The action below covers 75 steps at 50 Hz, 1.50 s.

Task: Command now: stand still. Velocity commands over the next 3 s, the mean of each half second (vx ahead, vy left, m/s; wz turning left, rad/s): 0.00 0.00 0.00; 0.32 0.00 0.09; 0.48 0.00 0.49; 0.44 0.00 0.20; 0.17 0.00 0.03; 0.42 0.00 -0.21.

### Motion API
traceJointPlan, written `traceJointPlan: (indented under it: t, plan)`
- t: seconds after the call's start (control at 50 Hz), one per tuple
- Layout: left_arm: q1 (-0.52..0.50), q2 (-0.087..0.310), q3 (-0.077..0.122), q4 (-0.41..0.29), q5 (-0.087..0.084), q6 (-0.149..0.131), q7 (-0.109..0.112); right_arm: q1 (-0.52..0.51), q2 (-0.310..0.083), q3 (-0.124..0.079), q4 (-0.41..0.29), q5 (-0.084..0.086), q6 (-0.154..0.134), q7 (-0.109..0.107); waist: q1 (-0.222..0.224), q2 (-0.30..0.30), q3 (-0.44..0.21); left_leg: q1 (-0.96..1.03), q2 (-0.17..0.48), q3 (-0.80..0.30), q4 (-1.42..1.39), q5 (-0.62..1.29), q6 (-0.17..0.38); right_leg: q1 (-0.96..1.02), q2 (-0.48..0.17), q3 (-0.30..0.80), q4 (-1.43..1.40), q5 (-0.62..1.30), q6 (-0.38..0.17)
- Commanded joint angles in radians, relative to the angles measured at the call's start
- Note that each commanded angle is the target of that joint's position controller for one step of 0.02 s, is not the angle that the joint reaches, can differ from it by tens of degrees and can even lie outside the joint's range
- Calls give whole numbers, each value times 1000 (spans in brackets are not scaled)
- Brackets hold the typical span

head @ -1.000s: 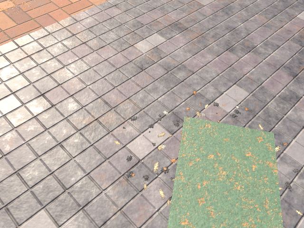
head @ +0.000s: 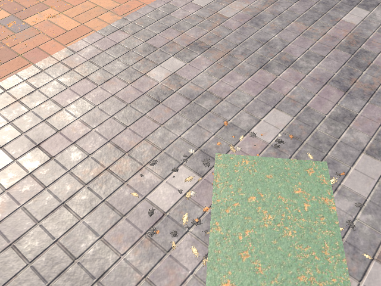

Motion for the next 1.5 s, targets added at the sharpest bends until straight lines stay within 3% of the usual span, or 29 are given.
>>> traceJointPlan:
  t: [0.02,0.46,0.48,0.52,0.56,0.6,0.62,0.66,0.68,0.7,0.72,0.74,0.76,0.78,0.8,0.86,0.94,1.04,1.1,1.14,1.16,1.18,1.2,1.22,1.24,1.26,1.3,1.38,1.5]
  plan:
    - [-5,104,19,-13,-1,-11,6,10,-112,-23,-24,1,-9,-4,-3,-1,-17,-36,29,-32,-105,107,15,21,-28,30,-78,150,-19]
    - [23,80,-1,135,-5,-7,14,71,-91,-9,83,5,-6,-10,2,1,2,-36,13,-24,-123,118,23,17,-21,6,-94,146,-11]
    - [42,69,-5,147,-5,-6,14,91,-85,-8,95,6,-4,-11,2,6,-22,-27,4,-17,-130,10,27,24,-7,-11,-90,48,-13]
    - [47,80,1,147,-16,-7,16,95,-125,-22,94,19,2,-18,-1,41,27,-73,16,-58,-150,-346,70,-60,35,-53,-25,-265,-34]
    - [10,63,-3,120,-15,-30,10,129,-159,-34,90,28,-9,-19,-22,101,98,-90,120,-212,-233,-542,137,-189,31,-62,66,-317,-50]
    - [-8,28,-11,103,-19,-64,-8,172,-203,-54,99,37,-26,-14,-30,188,109,-88,282,-436,-343,-581,228,-223,3,-75,245,-172,-55]
    - [-3,33,-9,100,-25,-75,-17,148,-196,-55,88,34,-32,-12,-13,177,118,-111,307,-462,-358,-550,242,-221,-21,-60,275,-180,-70]
    - [67,20,-10,118,-35,-91,-27,51,-183,-52,51,44,-37,-3,51,159,123,-185,260,-357,-320,-458,198,-84,-29,-74,95,-189,-107]
    - [144,26,-3,155,-32,-95,-27,5,-174,-51,32,51,-35,1,88,129,111,-258,188,-256,-257,-379,159,77,3,-99,-31,-99,-107]
    - [218,52,9,188,-24,-94,-26,-12,-148,-45,20,48,-38,4,106,63,84,-307,116,-164,-125,-264,122,190,-4,-54,-77,-42,-97]
    - [348,123,29,213,-22,-97,-21,-31,-77,-25,1,36,-48,11,140,-151,22,-423,8,-8,205,-150,59,319,-184,235,-215,-179,-152]
    - [434,227,47,215,-19,-109,-35,-45,-62,-23,-42,40,-68,5,152,-321,10,-599,-67,12,461,-266,43,378,-375,622,-352,-289,-284]
    - [361,163,24,196,-6,-127,-38,-47,-96,-31,-41,58,-81,8,105,-183,59,-672,-6,-81,640,-258,61,332,-409,658,-353,-315,-311]
    - [297,110,10,168,-11,-139,-39,-25,-97,-31,-31,66,-92,19,72,-117,89,-719,33,-106,692,-152,82,327,-369,551,-348,-283,-280]
    - [253,101,5,151,-14,-143,-43,-6,-99,-35,-16,60,-99,25,50,-87,85,-726,62,-98,685,-61,94,327,-327,431,-351,-201,-235]
    - [262,43,-16,146,-1,-127,-38,-36,-97,-47,-13,46,-94,46,45,-95,59,-659,90,-73,589,96,81,308,-236,151,-353,177,-151]
    - [260,91,-15,129,13,-118,-13,-172,-32,-24,-82,42,-71,57,57,-68,88,-591,58,-35,367,234,43,191,-203,-18,-394,306,-151]
    - [300,134,-5,127,-6,-119,-5,-317,-34,-8,-164,39,-66,81,76,-71,124,-476,39,47,146,314,75,196,-241,-124,-416,380,-146]
    - [269,168,6,106,-7,-103,-2,-289,-76,-27,-188,36,-70,99,15,-101,58,-377,-21,102,118,220,135,311,-269,-181,-249,848,-117]
    - [231,196,15,76,3,-81,7,-73,-150,-70,-143,42,-65,103,-106,-136,-90,-108,-95,134,113,177,181,300,-261,-212,66,1118,-89]
    - [218,199,14,53,5,-79,8,82,-208,-104,-105,45,-55,91,-183,-107,-169,157,-84,59,75,187,218,134,-226,-214,309,1000,-59]
    - [282,95,-16,7,24,-101,-9,188,-302,-127,-95,33,-43,71,-140,136,-304,542,178,-407,44,49,359,-275,-80,-207,727,306,-2]
    - [290,45,-36,-14,3,-151,-31,182,-291,-115,-103,24,-46,66,-105,194,-445,647,348,-897,-193,-120,477,-473,61,7,963,-285,-4]
    - [151,139,-6,-56,-38,-184,-40,148,-221,-98,-100,17,-57,63,-130,134,-303,549,299,-787,-248,-116,400,-582,-5,94,997,-224,-39]
    - [89,159,-2,-88,-50,-196,-37,71,-185,-88,-114,21,-69,64,-90,66,-173,374,261,-622,-261,-24,355,-585,-53,73,928,-124,-58]
    - [79,160,7,-84,-35,-195,-24,-10,-158,-78,-136,21,-78,70,-35,-31,-106,204,212,-504,-278,86,327,-524,-92,63,842,-67,-54]
    - [121,154,21,-92,-13,-163,-13,-79,-133,-69,-164,11,-83,70,36,-6,-69,3,144,-378,-310,195,305,-386,-139,69,729,-24,-35]
    - [11,125,23,-166,19,-129,-3,-12,-175,-78,-158,19,-84,41,29,32,-20,-145,92,-273,-339,283,307,-385,-128,19,494,105,34]
    - [-216,91,4,-247,-2,-145,-22,119,-193,-84,-136,34,-67,16,-71,76,-29,-97,65,-263,-290,189,230,-304,-42,2,61,419,43]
